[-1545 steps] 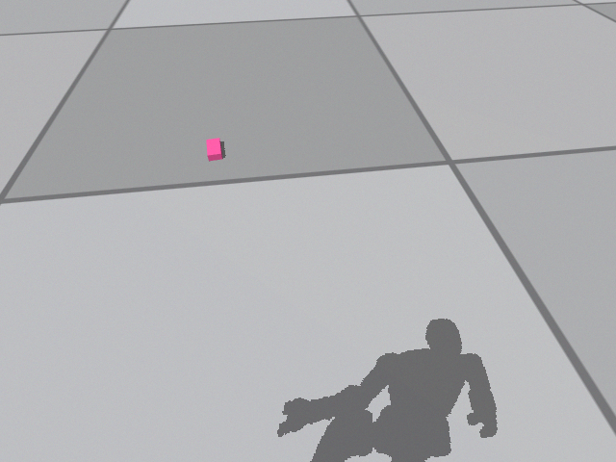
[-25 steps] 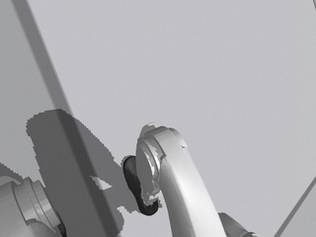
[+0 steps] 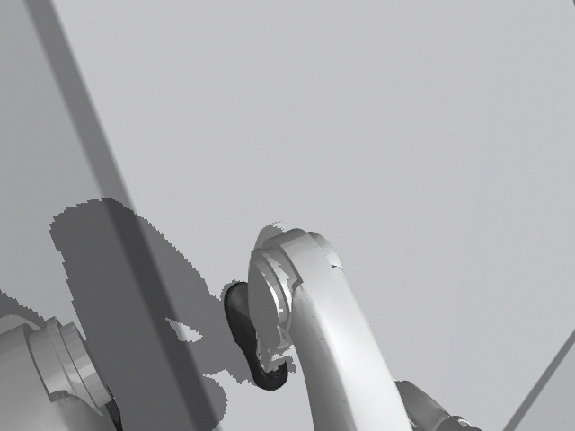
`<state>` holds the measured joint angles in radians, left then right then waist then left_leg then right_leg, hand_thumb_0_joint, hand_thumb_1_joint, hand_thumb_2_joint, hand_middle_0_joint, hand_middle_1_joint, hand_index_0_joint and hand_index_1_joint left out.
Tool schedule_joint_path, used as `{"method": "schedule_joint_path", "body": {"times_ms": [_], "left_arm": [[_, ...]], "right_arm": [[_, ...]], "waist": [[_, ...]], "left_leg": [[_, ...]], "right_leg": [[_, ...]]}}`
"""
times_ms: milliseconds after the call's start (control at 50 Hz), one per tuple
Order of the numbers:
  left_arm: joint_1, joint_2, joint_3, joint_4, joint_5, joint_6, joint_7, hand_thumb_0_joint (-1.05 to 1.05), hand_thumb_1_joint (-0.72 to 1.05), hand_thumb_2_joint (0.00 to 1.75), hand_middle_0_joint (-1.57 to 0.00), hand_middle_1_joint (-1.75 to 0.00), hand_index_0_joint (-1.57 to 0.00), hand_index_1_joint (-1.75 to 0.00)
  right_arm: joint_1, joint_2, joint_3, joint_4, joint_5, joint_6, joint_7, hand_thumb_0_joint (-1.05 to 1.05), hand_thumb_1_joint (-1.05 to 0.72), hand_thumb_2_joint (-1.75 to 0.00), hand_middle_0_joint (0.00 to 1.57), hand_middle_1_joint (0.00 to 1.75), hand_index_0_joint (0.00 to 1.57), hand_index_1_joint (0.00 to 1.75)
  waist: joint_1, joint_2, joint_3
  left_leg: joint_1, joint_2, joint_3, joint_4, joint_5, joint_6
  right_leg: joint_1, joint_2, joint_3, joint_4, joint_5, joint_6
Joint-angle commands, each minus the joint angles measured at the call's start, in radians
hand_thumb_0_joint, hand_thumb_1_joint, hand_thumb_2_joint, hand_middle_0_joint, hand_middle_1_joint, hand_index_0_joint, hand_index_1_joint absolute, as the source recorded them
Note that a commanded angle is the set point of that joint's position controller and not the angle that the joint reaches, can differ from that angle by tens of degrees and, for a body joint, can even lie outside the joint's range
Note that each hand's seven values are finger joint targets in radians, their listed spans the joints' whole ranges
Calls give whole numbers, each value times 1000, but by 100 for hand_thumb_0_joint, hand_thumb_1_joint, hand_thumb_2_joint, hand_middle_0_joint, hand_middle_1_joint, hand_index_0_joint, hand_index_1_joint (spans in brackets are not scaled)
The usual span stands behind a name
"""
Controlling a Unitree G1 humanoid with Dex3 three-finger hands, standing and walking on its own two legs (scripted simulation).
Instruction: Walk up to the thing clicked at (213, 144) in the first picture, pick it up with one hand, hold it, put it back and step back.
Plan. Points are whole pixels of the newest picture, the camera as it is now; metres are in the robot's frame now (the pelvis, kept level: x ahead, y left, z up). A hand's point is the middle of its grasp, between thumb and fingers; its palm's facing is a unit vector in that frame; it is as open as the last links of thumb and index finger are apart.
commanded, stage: close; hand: left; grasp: from above
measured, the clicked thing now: out of the picture +0.46 +0.36 -0.29
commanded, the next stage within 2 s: settle in 1.16 s
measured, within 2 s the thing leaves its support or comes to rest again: leaves its support in 1.58 s
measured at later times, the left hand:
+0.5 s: hand out of the picture +0.44 +0.35 -0.26, palm faces -0.46 -0.17 -0.87, open 11.8 cm
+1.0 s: hand out of the picture +0.45 +0.35 -0.26, palm faces -0.44 -0.16 -0.88, open 10.4 cm
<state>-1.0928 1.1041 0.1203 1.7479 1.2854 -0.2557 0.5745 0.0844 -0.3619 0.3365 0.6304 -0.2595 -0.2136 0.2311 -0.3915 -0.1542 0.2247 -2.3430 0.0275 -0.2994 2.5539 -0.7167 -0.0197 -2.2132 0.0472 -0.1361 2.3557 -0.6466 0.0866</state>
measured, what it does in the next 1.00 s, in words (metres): stands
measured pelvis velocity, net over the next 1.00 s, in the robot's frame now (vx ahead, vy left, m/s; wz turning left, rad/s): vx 0.00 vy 0.00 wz -0.01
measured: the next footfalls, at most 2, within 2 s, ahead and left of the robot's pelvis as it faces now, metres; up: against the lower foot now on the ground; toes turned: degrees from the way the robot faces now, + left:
none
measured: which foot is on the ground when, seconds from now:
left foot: down 0.00-1.00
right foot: down 0.00-1.00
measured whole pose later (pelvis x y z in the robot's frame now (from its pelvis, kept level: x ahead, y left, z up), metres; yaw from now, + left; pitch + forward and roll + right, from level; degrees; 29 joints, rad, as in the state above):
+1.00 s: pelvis +0.00 +0.00 +0.00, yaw -1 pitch +28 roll -16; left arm -1.11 1.12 0.13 1.74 1.28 -0.23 0.59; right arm 0.08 -0.36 0.34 0.62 -0.26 -0.22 0.23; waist -0.40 -0.16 0.22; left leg -2.35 0.03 -0.30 2.55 -0.72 -0.01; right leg -2.21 0.05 -0.14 2.34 -0.65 0.09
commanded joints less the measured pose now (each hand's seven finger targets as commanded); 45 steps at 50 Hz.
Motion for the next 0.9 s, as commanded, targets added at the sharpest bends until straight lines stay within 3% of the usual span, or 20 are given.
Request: {"method": "schedule_joint_path", "body": {"times_ms": [0,20,80,100,120,180,200,260,340,400,480,520,580,680,760,780,820,880], "left_arm": [[-220,241,10,-100,-6,0,69,0,-30,82,-20,-93,-22,-91],[-230,234,-4,-103,-8,4,72,0,-28,80,-20,-93,-22,-91],[-255,263,23,-129,-9,18,88,0,-26,79,-22,-90,-24,-88],[-258,237,2,-123,-7,25,84,0,-25,78,-23,-90,-25,-88],[-242,242,12,-105,-16,32,87,0,-22,76,-25,-89,-27,-87],[-229,248,15,-79,-22,50,80,0,-20,74,-26,-88,-29,-85],[-237,232,-1,-79,-24,54,69,0,-20,74,-26,-88,-29,-85],[-215,260,28,-98,-30,57,56,0,-17,71,-29,-86,-31,-83],[-202,233,14,-96,-38,51,39,0,-13,68,-30,-85,-34,-81],[-214,250,18,-119,-50,36,32,0,-10,66,-32,-84,-36,-80],[-215,233,9,-131,-37,12,33,0,-4,66,-38,-82,-41,-78],[-196,233,15,-107,-35,5,39,0,0,66,-40,-83,-44,-79],[-200,227,0,-113,-10,5,48,0,5,64,-44,-80,-48,-77],[-211,212,-12,-82,-15,20,58,0,10,59,-46,-79,-51,-74],[-243,258,18,-140,-14,28,62,0,18,60,-55,-76,-58,-72],[-219,252,21,-95,-18,35,61,0,20,59,-55,-76,-59,-71],[-239,244,14,-136,-25,32,59,0,21,61,-57,-75,-60,-71],[-235,261,24,-112,-25,39,56,0,25,59,-60,-74,-63,-70]], "right_arm": [[200,-343,-105,22,-7,4,-13,0,-89,-90,20,30,20,30],[187,-344,-101,14,-5,-3,-13,0,-88,-90,20,30,20,30],[196,-347,-105,29,-4,-7,-17,0,-88,-90,20,30,20,30],[200,-346,-107,24,-3,-13,-15,0,-89,-90,20,30,20,30],[193,-346,-108,26,-6,-12,-17,0,-89,-90,20,30,20,30],[201,-351,-107,32,-1,-12,-16,0,-89,-90,20,30,20,30],[195,-348,-109,25,2,-16,-16,0,-88,-90,20,30,20,30],[205,-350,-108,29,0,-12,-13,0,-89,-90,20,30,20,30],[204,-336,-100,27,-1,-2,-9,0,-88,-90,20,30,20,30],[200,-340,-96,18,6,4,-14,0,-89,-90,20,30,20,30],[204,-345,-100,19,-4,11,-14,0,-88,-90,20,30,20,30],[191,-333,-93,21,-2,11,-15,0,-88,-90,20,30,20,30],[204,-341,-100,19,-11,15,-13,0,-89,-90,20,30,20,30],[199,-336,-91,24,-13,4,-9,0,-89,-90,20,30,20,30],[206,-349,-102,28,-7,-1,-10,0,-89,-90,20,30,20,30],[200,-333,-86,25,-7,0,-9,0,-89,-90,20,30,20,30],[197,-352,-109,18,-3,1,-12,0,-89,-90,20,30,20,30],[202,-342,-96,22,-1,2,-12,0,-88,-90,20,30,20,30]], "waist": [[-67,556,-647],[-72,540,-636],[-63,562,-673],[-70,570,-659],[-66,564,-665],[-68,554,-653],[-72,554,-640],[-65,577,-671],[-68,576,-664],[-61,559,-668],[-70,564,-663],[-56,561,-644],[-69,585,-662],[-75,555,-621],[-65,591,-656],[-68,562,-645],[-65,584,-660],[-66,577,-659]], "left_leg": [[510,31,131,-265,223,20],[497,30,132,-256,202,23],[511,34,129,-265,221,20],[517,32,131,-259,226,19],[517,35,128,-270,220,17],[499,35,125,-268,232,17],[494,32,131,-259,225,19],[524,38,119,-273,261,14],[522,36,121,-270,283,15],[508,34,121,-268,266,18],[519,36,116,-266,256,15],[516,35,113,-270,246,12],[541,35,117,-270,279,13],[514,33,119,-262,240,16],[537,39,112,-269,256,13],[520,37,110,-273,245,13],[535,37,113,-282,241,10],[517,37,113,-276,244,14]], "right_leg": [[347,38,-150,-187,241,-93],[340,33,-146,-185,232,-89],[355,35,-144,-193,247,-92],[336,31,-144,-180,254,-92],[348,37,-147,-193,246,-93],[349,33,-147,-187,256,-92],[339,32,-142,-184,252,-92],[350,32,-147,-183,271,-94],[361,35,-149,-181,288,-94],[365,33,-150,-186,274,-94],[354,35,-156,-186,266,-93],[335,30,-158,-178,253,-95],[354,36,-155,-181,284,-93],[327,32,-157,-181,258,-91],[324,27,-152,-181,269,-92],[332,27,-155,-180,258,-92],[328,30,-153,-180,253,-96],[338,29,-151,-182,257,-94]]}}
